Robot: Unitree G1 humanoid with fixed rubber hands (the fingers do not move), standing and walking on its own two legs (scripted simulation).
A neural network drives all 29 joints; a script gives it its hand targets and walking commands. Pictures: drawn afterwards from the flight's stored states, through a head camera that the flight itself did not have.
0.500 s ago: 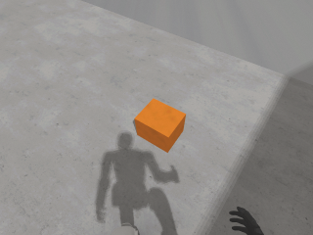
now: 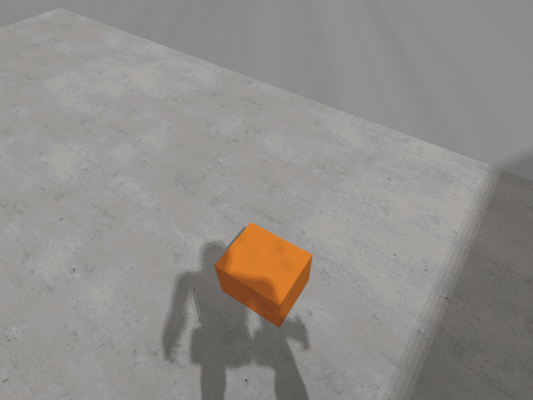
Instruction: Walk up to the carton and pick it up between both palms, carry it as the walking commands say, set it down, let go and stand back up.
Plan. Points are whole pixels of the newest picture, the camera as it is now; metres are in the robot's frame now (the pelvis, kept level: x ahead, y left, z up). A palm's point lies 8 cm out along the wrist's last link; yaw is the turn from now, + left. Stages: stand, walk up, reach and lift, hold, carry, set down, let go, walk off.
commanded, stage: walk up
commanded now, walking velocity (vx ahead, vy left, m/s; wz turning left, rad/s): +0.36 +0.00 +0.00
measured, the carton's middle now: (264, 273) +0.67 +0.04 -0.66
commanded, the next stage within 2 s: none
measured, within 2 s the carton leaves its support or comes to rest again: neither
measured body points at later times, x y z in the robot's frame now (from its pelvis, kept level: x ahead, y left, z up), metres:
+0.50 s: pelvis +0.15 +0.01 +0.00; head +0.18 +0.02 +0.45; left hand +0.21 +0.27 -0.15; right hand +0.23 -0.24 -0.13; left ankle +0.14 +0.15 -0.73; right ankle +0.17 -0.14 -0.72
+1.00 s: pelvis +0.18 +0.00 +0.00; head +0.18 +0.00 +0.45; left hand +0.23 +0.23 -0.15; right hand +0.26 -0.25 -0.13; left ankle +0.14 +0.12 -0.73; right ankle +0.20 -0.14 -0.73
